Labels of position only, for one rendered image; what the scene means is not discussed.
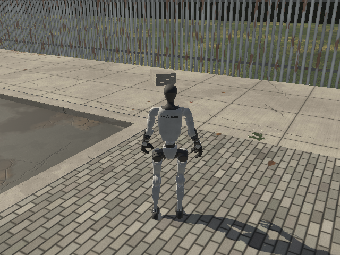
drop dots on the robot left forearm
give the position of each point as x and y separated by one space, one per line
145 138

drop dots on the robot right forearm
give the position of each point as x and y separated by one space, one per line
196 140

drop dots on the robot left upper arm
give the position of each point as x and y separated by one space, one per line
150 121

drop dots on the robot right shin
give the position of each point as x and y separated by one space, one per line
180 195

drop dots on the robot right hand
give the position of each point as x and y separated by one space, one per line
195 150

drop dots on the robot right upper arm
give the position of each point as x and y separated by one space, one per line
189 121

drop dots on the left robot thigh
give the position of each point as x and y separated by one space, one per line
157 157

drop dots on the robot left hand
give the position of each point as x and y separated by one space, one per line
147 146

